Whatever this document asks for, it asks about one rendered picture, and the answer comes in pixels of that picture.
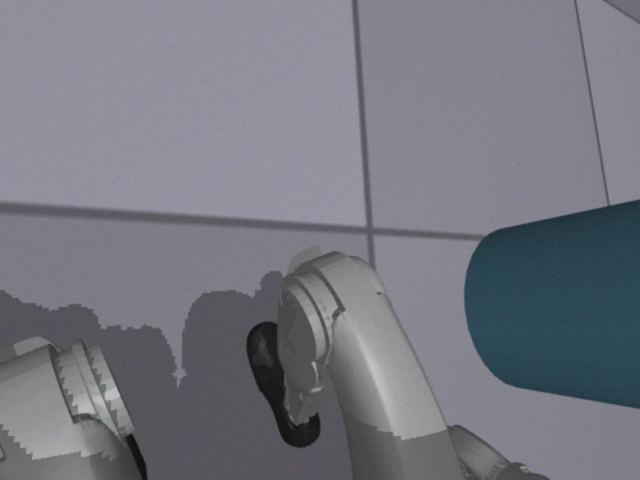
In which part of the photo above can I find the right robot foot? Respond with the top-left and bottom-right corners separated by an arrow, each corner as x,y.
246,322 -> 320,448

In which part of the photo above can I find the right robot hand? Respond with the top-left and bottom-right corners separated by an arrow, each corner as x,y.
448,425 -> 511,480

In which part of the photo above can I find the right robot arm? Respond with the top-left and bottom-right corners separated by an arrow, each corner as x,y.
496,462 -> 550,480

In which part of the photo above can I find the left robot foot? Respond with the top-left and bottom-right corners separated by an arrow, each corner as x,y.
125,434 -> 147,480

